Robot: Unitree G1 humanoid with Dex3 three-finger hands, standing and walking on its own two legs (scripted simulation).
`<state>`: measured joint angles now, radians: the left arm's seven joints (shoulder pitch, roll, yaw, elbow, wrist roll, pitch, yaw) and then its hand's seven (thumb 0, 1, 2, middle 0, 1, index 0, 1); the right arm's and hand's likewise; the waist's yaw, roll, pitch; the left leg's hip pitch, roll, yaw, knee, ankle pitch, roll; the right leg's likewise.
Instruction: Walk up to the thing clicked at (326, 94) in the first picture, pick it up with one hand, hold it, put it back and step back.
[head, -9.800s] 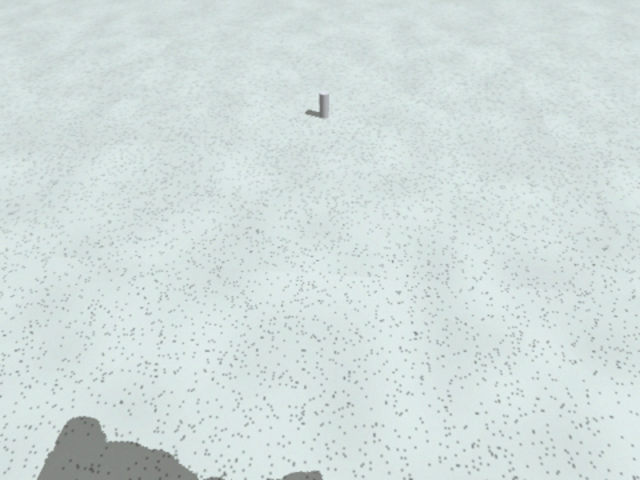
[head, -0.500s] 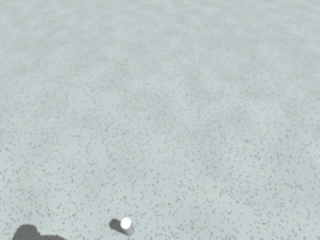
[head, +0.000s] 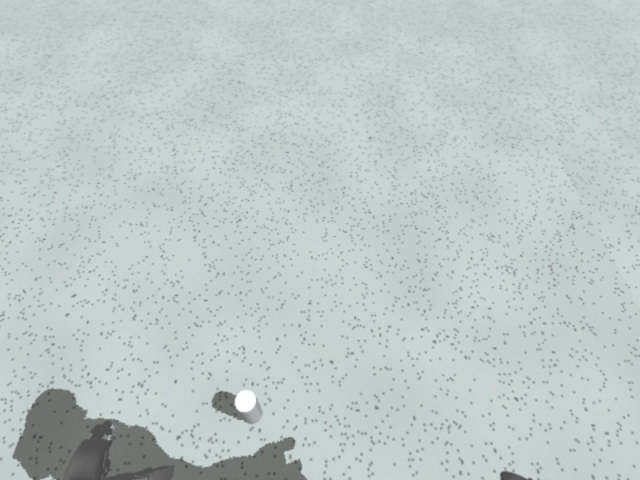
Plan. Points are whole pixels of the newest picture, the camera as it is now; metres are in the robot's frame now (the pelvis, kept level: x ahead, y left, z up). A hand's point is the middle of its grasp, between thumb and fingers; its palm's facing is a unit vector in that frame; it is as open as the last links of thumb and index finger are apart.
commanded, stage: go down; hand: left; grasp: from the side
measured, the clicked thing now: (249, 407) +0.38 +0.19 -0.68
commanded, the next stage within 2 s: none
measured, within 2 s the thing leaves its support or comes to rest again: neither
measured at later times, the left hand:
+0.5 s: hand out of the picture +0.15 +0.27 -0.18, palm faces +0.04 -0.95 -0.31, open 17.1 cm
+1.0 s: hand (135, 448) +0.22 +0.31 -0.26, palm faces +0.05 -0.97 -0.22, open 17.2 cm
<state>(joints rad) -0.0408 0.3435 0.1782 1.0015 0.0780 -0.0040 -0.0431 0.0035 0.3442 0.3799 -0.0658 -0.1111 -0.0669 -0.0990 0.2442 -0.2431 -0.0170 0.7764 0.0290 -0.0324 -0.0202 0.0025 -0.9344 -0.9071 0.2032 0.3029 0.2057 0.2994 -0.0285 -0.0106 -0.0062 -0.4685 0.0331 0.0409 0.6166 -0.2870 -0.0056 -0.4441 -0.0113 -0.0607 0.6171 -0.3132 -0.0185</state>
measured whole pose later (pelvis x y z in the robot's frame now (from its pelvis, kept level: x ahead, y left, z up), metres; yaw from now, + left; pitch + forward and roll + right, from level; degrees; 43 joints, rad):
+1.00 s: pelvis -0.04 +0.01 -0.18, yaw +0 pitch +28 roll -3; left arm -0.03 0.47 0.40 0.65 -0.09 -0.20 -0.34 -0.01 -0.50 0.08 -0.07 -0.09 -0.07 -0.09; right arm 0.15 -0.30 -0.01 0.58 0.00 -0.20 -0.03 0.01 -0.91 -0.90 0.20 0.30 0.21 0.30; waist -0.03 -0.01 -0.18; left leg -1.46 0.04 -0.01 1.60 -0.64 0.01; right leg -1.40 -0.04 -0.08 1.57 -0.67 -0.02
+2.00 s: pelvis -0.08 +0.01 -0.35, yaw -5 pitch +34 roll -6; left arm -0.49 0.78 0.72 1.02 -0.20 -0.43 -0.74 -0.01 -0.54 0.09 -0.06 -0.07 -0.05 -0.07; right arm 0.07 -0.34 0.08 0.69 -0.04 -0.20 -0.04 0.00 -0.92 -0.91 0.21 0.30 0.21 0.30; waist -0.06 -0.02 -0.13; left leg -2.07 0.07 -0.07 2.15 -0.68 0.03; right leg -1.99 -0.03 -0.12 2.10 -0.70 -0.03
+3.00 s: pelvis -0.09 +0.02 -0.39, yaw -7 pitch +31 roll -8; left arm -0.58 0.92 0.78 1.17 -0.29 -0.50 -0.83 -0.01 -0.59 0.07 -0.07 -0.07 -0.05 -0.09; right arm 0.06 -0.38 0.16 0.67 -0.06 -0.21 -0.03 0.00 -0.91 -0.91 0.21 0.30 0.21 0.30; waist -0.10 -0.05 -0.04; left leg -2.19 0.08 -0.11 2.31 -0.68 0.04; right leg -2.08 -0.02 -0.15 2.23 -0.69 -0.03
